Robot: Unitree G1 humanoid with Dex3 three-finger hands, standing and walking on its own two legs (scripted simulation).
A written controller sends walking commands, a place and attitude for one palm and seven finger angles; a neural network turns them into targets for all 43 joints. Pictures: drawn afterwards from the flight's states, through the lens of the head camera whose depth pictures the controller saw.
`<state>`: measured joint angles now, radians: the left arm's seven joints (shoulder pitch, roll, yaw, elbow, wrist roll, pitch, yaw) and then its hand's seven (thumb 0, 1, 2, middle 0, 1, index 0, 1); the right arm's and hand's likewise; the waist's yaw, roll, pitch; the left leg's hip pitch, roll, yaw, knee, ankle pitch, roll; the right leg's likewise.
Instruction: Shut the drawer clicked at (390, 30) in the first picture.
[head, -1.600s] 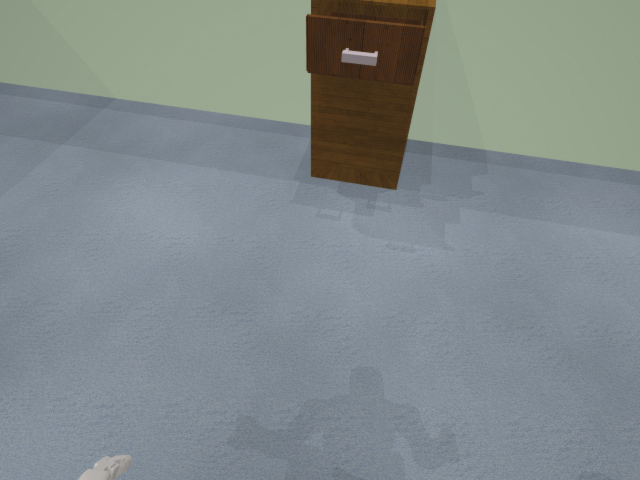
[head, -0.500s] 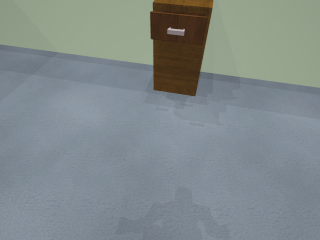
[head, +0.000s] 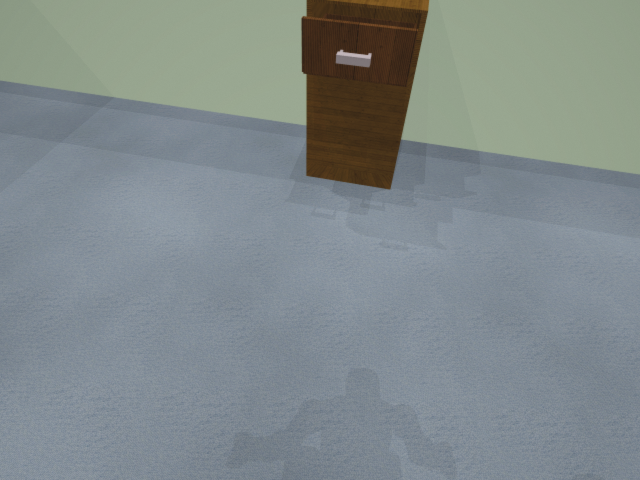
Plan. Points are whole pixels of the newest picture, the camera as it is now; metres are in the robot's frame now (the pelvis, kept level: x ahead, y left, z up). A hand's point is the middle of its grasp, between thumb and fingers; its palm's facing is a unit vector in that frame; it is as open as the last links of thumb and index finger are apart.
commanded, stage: walk to a spot facing it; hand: left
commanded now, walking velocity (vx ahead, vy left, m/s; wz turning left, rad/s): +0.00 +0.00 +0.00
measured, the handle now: (354, 56) +1.38 -0.03 -0.07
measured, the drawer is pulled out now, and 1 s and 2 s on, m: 0.17 0.17 0.17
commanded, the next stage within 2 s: turn to face it in 1.46 s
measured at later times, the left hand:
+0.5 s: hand out of the picture +0.07 +0.15 -0.18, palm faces -0.02 -0.98 -0.20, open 7.3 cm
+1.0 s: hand (230, 348) +0.37 +0.19 -0.19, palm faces -0.16 -0.97 -0.16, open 7.3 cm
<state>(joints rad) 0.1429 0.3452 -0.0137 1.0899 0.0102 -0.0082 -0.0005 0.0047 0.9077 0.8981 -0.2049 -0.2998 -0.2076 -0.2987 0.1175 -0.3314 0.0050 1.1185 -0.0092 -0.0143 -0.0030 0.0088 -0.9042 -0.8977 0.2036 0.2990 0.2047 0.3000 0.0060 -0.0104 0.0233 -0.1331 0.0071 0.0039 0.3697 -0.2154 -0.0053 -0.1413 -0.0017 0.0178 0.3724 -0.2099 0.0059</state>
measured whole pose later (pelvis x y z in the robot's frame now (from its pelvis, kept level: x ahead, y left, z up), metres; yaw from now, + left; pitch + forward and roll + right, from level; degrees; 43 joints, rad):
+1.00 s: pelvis +0.33 +0.01 -0.01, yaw -14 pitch -1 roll -1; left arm 0.31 0.19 0.06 1.07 0.03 -0.03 0.01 0.00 0.91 0.90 -0.20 -0.30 -0.20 -0.30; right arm 0.21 -0.14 -0.06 1.04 -0.01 -0.10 -0.03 -0.02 -0.96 -0.90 0.20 0.30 0.21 0.30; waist 0.03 -0.05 0.03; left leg -0.27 0.02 0.22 0.52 -0.25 0.09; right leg -0.48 -0.06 -0.02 1.27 -0.31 -0.02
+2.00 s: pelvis +0.72 -0.09 -0.01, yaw -18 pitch +0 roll -2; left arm 0.23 0.17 0.04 1.05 0.01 0.01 0.02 0.00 0.91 0.90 -0.20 -0.30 -0.20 -0.30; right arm 0.17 -0.15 -0.02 1.02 -0.02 -0.02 -0.03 0.00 -0.94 -0.90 0.20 0.30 0.20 0.30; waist 0.01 -0.02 0.05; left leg -0.33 0.02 0.09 0.53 -0.20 0.06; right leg -0.35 -0.05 -0.05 0.95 -0.52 0.04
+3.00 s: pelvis +0.83 -0.18 -0.02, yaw -9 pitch -2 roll +0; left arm 0.23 0.15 0.05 1.04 0.02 -0.06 -0.01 0.00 0.91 0.90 -0.20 -0.30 -0.20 -0.30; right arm 0.38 -0.16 -0.04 1.15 -0.02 -0.01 -0.01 0.01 -0.91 -0.90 0.20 0.30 0.20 0.30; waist 0.00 0.05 0.06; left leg -0.22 0.08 0.03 0.95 -0.51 0.01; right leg -0.36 -0.05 -0.15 0.65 -0.26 -0.05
